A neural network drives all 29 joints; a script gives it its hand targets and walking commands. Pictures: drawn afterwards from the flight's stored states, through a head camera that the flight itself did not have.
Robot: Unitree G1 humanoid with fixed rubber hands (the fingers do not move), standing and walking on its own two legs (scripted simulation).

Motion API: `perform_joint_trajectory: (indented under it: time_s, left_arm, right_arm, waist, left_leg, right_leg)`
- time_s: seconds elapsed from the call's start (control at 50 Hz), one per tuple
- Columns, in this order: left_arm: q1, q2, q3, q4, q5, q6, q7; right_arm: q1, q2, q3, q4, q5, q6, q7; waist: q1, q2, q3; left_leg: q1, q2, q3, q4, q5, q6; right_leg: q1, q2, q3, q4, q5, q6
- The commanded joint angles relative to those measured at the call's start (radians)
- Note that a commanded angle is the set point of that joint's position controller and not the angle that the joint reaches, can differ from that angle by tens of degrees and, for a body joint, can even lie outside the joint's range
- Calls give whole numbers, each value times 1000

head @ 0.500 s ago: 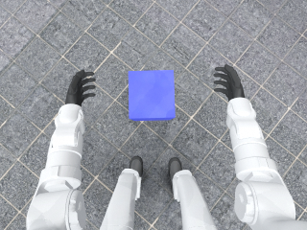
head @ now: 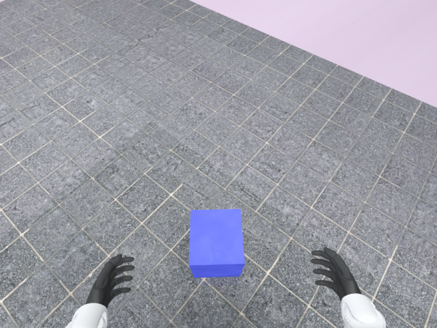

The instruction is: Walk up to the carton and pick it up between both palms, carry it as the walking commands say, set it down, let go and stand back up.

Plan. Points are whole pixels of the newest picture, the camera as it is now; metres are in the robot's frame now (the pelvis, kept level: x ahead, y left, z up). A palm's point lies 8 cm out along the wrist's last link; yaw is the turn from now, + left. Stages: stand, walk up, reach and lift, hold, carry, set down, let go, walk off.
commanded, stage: let go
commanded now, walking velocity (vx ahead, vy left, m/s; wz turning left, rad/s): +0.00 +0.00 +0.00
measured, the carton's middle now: (216, 244) +0.44 +0.02 -0.64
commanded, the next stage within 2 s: stand in 0.50 s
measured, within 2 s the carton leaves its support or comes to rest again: neither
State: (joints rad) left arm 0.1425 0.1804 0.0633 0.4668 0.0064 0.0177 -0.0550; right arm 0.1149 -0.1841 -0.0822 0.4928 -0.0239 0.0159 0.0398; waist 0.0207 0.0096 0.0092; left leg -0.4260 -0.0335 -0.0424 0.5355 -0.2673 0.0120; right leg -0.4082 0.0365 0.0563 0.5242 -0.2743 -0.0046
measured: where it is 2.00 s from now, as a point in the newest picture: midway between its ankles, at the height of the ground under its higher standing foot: outside the picture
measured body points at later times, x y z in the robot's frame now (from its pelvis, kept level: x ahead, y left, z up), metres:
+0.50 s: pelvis +0.01 -0.01 +0.00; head +0.01 -0.01 +0.45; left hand +0.17 +0.23 -0.07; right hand +0.18 -0.24 -0.07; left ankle -0.01 +0.11 -0.73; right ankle -0.01 -0.12 -0.73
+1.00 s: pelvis +0.02 +0.00 +0.01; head +0.03 +0.01 +0.46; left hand +0.16 +0.29 -0.10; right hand +0.16 -0.29 -0.09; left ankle -0.01 +0.11 -0.73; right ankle -0.01 -0.12 -0.73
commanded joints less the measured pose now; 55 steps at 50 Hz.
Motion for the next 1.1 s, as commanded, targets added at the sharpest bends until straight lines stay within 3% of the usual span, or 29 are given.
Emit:
perform_joint_trajectory:
  time_s: [0.0, 0.1, 0.18, 0.4, 0.48, 0.5, 0.54, 0.58, 0.74, 1.08]
  left_arm:
    - [17, 103, 17, -132, -12, -8, -1]
    - [45, 121, -5, -147, -24, 30, -13]
    - [43, 131, 0, -145, -11, 68, -19]
    - [57, 138, -2, -139, 17, 123, -20]
    - [43, 131, 2, -159, 15, 162, 5]
    - [16, 262, 29, -29, 22, 101, 54]
    - [17, 252, 21, 3, 39, 50, 70]
    - [10, 237, 20, 33, 41, 24, 69]
    - [20, 273, 16, 145, 36, -13, 73]
    - [8, 310, -5, 287, 27, -27, 85]
  right_arm:
    - [19, -102, -7, -134, 12, -10, 6]
    - [80, -108, 13, -169, 22, 29, 18]
    - [78, -110, 20, -182, 23, 67, 27]
    - [86, -110, 19, -171, 16, 113, 22]
    - [96, -120, 17, -163, 29, 90, 2]
    - [32, -236, -2, -27, -6, 63, -36]
    - [69, -229, -2, 14, -24, 34, -56]
    - [46, -226, 3, 48, -25, 14, -58]
    - [25, -270, 8, 148, -14, -17, -61]
    - [21, -316, 22, 274, -5, -28, -70]
  waist:
    - [-5, 2, -158]
    - [-21, -26, -53]
    - [-13, -22, 12]
    - [-17, -13, 53]
    - [-16, -12, 4]
    - [2, -81, 7]
    - [-26, -41, 11]
    - [-23, -8, 9]
    - [-19, 1, -74]
    - [-21, -3, -63]
  left_leg:
    - [226, 14, 13, -94, 248, -33]
    - [276, 8, 32, -132, 191, -19]
    - [310, -1, 45, -135, 152, -21]
    - [350, -8, 34, -127, 216, -16]
    - [338, -12, 26, -104, 232, -21]
    - [230, 50, -3, -74, 159, -42]
    - [226, 59, -25, -92, 44, -28]
    - [191, 70, -48, -109, -8, -18]
    - [246, 96, -68, -92, 232, -5]
    - [305, 114, -84, -121, 363, -2]
  right_leg:
    - [175, 4, -27, -98, 192, 4]
    - [259, -10, -24, -138, 179, 8]
    - [266, -14, -31, -147, 141, 11]
    - [302, -11, -42, -127, 229, 20]
    - [314, -10, -46, -110, 270, 23]
    - [207, -56, 3, -119, 142, 38]
    - [165, -73, 48, -141, -10, 16]
    - [169, -68, 53, -132, -32, 9]
    - [249, -84, 62, -94, 230, 7]
    - [286, -104, 71, -113, 324, 0]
